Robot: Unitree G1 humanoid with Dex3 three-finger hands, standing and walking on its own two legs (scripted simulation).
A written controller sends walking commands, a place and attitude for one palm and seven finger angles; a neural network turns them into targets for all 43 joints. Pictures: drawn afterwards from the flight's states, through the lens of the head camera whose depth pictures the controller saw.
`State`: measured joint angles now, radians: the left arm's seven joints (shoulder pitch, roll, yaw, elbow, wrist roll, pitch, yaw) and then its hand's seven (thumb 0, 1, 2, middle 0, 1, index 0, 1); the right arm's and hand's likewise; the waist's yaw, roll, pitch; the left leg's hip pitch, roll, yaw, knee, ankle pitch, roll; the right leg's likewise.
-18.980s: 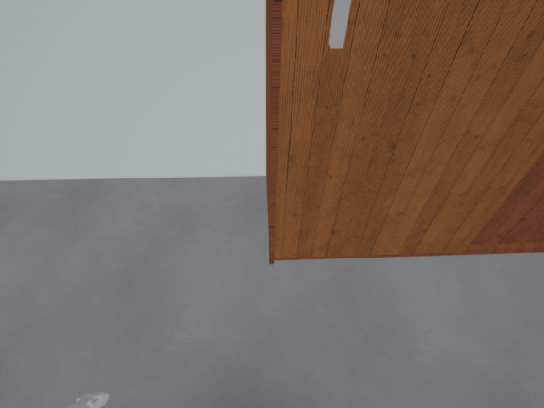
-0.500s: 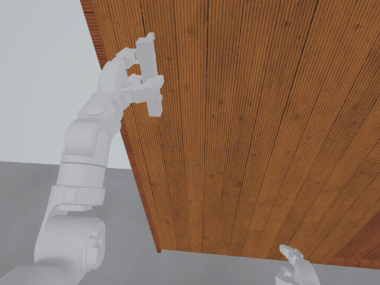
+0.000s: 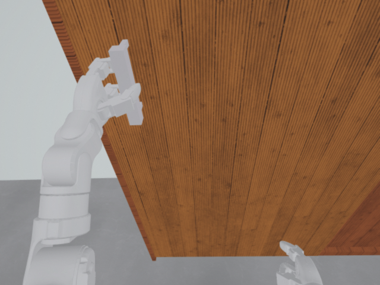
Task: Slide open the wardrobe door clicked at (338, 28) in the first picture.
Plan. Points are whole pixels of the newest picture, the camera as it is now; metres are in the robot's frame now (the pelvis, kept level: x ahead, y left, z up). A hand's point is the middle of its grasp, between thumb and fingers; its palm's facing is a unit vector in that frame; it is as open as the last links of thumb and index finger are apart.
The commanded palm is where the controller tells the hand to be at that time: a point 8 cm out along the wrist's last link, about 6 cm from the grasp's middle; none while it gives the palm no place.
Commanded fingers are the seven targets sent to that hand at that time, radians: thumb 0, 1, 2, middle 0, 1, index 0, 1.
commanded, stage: tug the door sideways, standing still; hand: left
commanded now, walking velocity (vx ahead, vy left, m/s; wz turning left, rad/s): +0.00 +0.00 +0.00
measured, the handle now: (130, 83) +0.44 +0.13 +0.26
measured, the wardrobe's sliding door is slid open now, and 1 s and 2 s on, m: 0.00 0.04 0.20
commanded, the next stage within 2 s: step sideways, sliding the door along in 0.62 s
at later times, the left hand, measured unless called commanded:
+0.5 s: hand (130, 96) +0.37 +0.12 +0.26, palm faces +0.07 -1.00 -0.07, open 7.8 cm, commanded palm +0.34 +0.12 +0.26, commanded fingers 0.00 0.90 0.90 -0.45 -1.40 -0.45 -1.40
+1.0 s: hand (157, 95) +0.39 +0.07 +0.26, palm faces -0.01 -1.00 -0.08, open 6.8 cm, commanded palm +0.37 +0.11 +0.26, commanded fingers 0.00 0.90 0.90 -0.45 -1.40 -0.45 -1.40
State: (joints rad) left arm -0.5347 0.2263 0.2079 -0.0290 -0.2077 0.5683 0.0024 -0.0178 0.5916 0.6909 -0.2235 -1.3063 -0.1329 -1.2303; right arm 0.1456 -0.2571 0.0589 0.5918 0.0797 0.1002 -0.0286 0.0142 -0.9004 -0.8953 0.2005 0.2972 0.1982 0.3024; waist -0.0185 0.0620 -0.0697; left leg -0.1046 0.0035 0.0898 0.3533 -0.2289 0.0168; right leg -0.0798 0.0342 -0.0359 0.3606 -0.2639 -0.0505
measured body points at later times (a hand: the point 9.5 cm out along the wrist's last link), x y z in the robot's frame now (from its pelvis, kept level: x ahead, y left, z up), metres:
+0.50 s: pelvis -0.01 +0.00 +0.00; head -0.03 -0.02 +0.44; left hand +0.36 +0.17 +0.27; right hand +0.22 -0.18 -0.09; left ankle -0.03 +0.11 -0.75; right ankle -0.04 -0.08 -0.75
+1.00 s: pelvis -0.04 -0.01 -0.01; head -0.01 -0.02 +0.44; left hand +0.38 +0.12 +0.26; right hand +0.11 -0.23 -0.13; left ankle -0.03 +0.11 -0.75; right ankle -0.04 -0.13 -0.71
